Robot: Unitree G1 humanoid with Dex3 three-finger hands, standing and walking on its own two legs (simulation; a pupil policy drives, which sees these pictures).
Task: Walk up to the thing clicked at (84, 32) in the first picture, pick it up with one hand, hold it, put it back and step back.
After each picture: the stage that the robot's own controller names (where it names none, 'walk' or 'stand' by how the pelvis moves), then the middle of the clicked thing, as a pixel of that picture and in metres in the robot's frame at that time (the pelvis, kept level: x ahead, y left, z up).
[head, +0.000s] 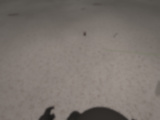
stand; (84, 33) +2.09 +0.21 -0.72
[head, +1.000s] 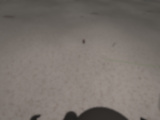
walk; (83, 41) +1.96 +0.15 -0.70
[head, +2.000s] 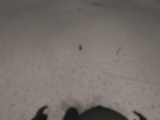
walk; (80, 47) +1.36 +0.18 -0.71
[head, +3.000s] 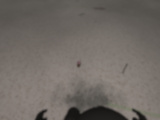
walk; (78, 64) +0.91 +0.18 -0.71
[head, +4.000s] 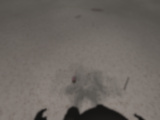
walk; (73, 79) +0.58 +0.19 -0.71
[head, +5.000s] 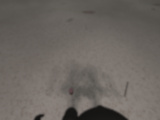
walk; (71, 91) +0.41 +0.20 -0.71
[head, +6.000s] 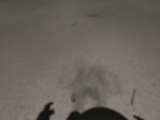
stand; (73, 98) +0.34 +0.22 -0.72
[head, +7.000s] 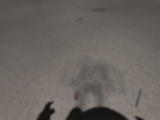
stand; (76, 96) +0.33 +0.19 -0.71
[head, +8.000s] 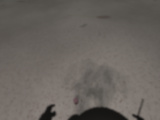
stand; (75, 101) +0.31 +0.20 -0.72
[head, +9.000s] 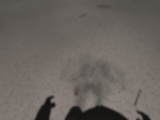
stand; (76, 92) +0.35 +0.18 -0.71
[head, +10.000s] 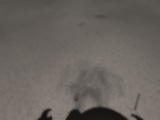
stand; (75, 97) +0.35 +0.18 -0.72
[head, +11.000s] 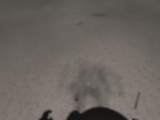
stand; (76, 98) +0.35 +0.17 -0.72
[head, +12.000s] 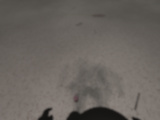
stand; (76, 99) +0.34 +0.17 -0.72
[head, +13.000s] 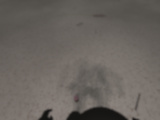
stand; (76, 99) +0.34 +0.17 -0.72
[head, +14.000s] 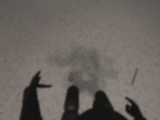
go down; (70, 78) +0.37 +0.19 -0.56
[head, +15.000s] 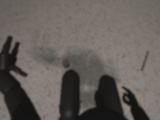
go down; (66, 63) +0.41 +0.25 -0.32
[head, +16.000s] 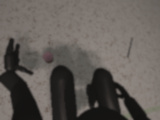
close in; (48, 58) +0.38 +0.28 -0.25
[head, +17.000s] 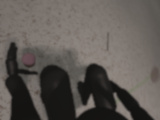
close; (29, 61) +0.36 +0.30 -0.21
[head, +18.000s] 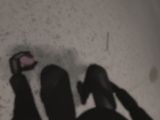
lift; (28, 60) +0.36 +0.30 -0.22
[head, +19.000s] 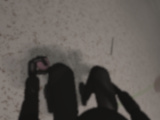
lift; (43, 65) +0.32 +0.26 -0.21
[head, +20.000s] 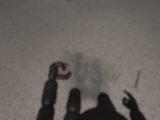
lift; (64, 72) +0.32 +0.19 +0.00
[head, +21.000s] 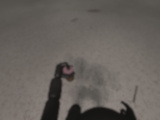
hold; (69, 73) +0.33 +0.17 +0.00
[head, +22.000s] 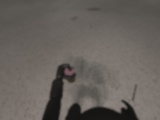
hold; (70, 75) +0.33 +0.16 -0.02
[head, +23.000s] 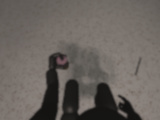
crouch; (63, 63) +0.39 +0.21 -0.09
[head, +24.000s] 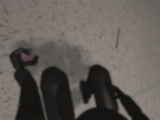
lower; (30, 58) +0.37 +0.31 -0.23
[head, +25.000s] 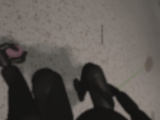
lower; (17, 55) +0.41 +0.32 -0.22
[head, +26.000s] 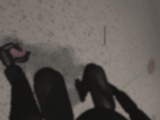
lower; (20, 54) +0.40 +0.32 -0.22
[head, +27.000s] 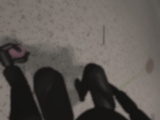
lower; (20, 55) +0.40 +0.32 -0.22
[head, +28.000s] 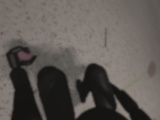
loosen; (26, 57) +0.38 +0.30 -0.22
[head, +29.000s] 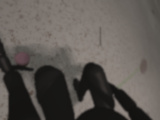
withdraw; (22, 60) +0.37 +0.30 -0.22
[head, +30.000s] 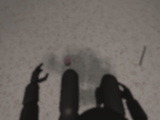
walk; (67, 62) +0.42 +0.24 -0.34
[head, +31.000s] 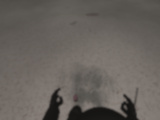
stand; (75, 98) +0.35 +0.16 -0.66
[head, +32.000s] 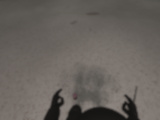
stand; (75, 96) +0.37 +0.18 -0.67
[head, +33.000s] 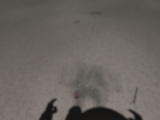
stand; (76, 95) +0.37 +0.18 -0.69
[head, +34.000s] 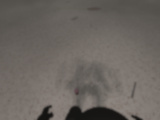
walk; (76, 91) +0.39 +0.17 -0.72
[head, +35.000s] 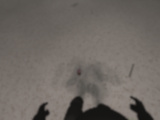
walk; (79, 72) +0.60 +0.18 -0.70
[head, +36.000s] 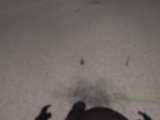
walk; (81, 62) +0.91 +0.21 -0.70
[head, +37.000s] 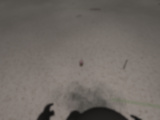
stand; (81, 63) +0.97 +0.18 -0.72
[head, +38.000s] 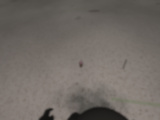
stand; (80, 64) +0.98 +0.19 -0.73
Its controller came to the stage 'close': yes
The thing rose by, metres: 0.70
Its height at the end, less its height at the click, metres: +0.00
